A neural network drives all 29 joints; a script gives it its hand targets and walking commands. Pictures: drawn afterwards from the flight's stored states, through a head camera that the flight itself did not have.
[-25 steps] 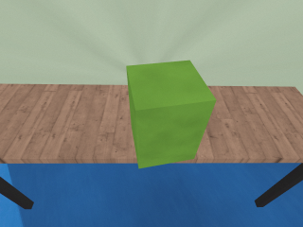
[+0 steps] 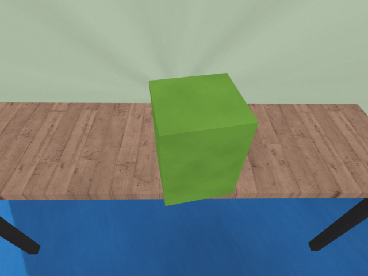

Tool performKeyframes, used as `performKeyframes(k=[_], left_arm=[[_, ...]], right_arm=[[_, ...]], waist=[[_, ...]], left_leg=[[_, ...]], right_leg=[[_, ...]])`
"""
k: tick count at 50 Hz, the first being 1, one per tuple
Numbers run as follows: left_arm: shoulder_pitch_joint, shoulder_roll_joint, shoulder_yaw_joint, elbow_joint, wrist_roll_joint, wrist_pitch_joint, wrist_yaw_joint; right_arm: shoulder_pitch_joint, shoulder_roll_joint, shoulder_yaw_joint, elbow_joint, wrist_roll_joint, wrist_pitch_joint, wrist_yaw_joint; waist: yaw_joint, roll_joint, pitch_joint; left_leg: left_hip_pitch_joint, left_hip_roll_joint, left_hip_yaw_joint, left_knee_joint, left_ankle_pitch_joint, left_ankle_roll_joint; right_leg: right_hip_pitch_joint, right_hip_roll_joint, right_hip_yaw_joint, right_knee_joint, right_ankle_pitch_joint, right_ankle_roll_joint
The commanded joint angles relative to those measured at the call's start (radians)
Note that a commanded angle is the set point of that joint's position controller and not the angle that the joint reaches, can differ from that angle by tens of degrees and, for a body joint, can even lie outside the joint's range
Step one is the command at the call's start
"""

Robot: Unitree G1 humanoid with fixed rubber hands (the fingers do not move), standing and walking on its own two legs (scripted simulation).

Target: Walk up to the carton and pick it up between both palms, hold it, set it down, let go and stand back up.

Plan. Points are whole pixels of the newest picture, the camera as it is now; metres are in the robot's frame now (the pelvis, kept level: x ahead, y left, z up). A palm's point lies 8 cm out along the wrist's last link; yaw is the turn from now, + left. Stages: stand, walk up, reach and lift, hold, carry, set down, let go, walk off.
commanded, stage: stand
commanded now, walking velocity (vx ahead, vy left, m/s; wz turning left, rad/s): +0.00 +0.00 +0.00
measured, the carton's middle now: (194, 142) +0.44 -0.03 +0.03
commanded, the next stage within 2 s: none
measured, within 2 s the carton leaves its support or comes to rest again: neither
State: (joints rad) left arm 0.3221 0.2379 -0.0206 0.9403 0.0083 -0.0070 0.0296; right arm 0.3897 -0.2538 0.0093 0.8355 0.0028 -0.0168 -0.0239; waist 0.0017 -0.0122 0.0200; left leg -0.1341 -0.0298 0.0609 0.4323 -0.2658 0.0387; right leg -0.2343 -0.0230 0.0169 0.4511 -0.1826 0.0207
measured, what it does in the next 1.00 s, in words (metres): stands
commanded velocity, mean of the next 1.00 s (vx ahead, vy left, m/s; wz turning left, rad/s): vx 0.00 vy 0.00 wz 0.00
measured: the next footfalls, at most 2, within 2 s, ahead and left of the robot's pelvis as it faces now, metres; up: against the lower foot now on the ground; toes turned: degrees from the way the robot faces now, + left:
none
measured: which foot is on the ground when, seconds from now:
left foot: down 0.00-1.00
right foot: down 0.00-1.00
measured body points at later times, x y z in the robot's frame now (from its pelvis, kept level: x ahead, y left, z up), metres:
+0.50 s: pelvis +0.00 -0.01 +0.00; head +0.00 -0.01 +0.45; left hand +0.02 +0.24 -0.15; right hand +0.02 -0.26 -0.14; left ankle -0.02 +0.09 -0.74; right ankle +0.04 -0.13 -0.74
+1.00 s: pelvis +0.01 -0.01 +0.00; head +0.01 -0.01 +0.45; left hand +0.02 +0.23 -0.15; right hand +0.01 -0.26 -0.14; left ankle -0.02 +0.09 -0.74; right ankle +0.04 -0.13 -0.74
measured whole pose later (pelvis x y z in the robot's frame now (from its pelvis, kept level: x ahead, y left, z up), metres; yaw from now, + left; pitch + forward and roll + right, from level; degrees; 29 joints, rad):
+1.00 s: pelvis +0.01 -0.01 +0.00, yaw +0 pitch -2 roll +0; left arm 0.33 0.20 -0.02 1.02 0.00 -0.01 0.04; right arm 0.37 -0.22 0.02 0.96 0.00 -0.01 -0.04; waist 0.00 -0.01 0.02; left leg -0.12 -0.01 0.06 0.41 -0.27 0.02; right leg -0.22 0.00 0.01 0.43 -0.18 0.01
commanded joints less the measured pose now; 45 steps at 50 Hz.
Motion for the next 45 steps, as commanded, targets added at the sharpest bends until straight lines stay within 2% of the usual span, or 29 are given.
performKeyframes(k=[1, 45], left_arm=[[0.043, 0.119, 0.026, -0.030, -0.001, -0.011, 0.005], [0.063, 0.076, 0.021, 0.048, -0.005, -0.009, 0.017]], right_arm=[[0.061, -0.115, -0.033, -0.033, 0.000, -0.011, -0.006], [0.056, -0.070, -0.019, 0.094, 0.002, -0.006, -0.018]], waist=[[-0.001, 0.001, 0.057], [0.000, 0.004, 0.060]], left_leg=[[-0.090, 0.130, -0.136, -0.115, 0.041, -0.011], [-0.056, 0.138, -0.119, -0.118, 0.077, -0.017]], right_leg=[[0.013, -0.075, 0.088, -0.071, 0.046, -0.026], [0.014, -0.073, 0.087, -0.090, 0.073, -0.027]])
